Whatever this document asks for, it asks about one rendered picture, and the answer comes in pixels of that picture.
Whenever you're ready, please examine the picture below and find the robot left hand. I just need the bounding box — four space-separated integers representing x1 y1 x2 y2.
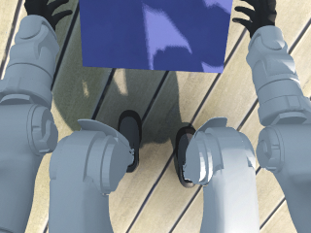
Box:
23 0 73 31

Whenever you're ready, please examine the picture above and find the robot right hand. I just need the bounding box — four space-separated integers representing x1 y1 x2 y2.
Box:
232 0 277 39

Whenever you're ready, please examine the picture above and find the robot left upper arm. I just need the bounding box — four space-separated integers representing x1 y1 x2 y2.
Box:
0 104 58 233

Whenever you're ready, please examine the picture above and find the robot left forearm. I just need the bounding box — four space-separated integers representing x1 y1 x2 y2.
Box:
0 15 60 110

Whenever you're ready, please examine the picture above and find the robot right upper arm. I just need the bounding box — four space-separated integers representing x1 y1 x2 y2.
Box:
256 123 311 233

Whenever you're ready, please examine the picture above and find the robot right forearm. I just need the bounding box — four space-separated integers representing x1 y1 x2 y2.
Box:
246 25 311 127

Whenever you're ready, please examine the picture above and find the carton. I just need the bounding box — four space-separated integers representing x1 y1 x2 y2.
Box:
79 0 233 74

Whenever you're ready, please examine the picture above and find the right robot shin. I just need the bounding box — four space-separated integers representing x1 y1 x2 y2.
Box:
183 116 256 184

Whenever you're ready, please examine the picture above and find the left robot shin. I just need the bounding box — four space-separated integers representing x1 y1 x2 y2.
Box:
49 118 134 180

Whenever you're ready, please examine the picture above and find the robot shin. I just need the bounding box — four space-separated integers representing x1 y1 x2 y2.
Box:
183 116 256 184
49 118 134 180

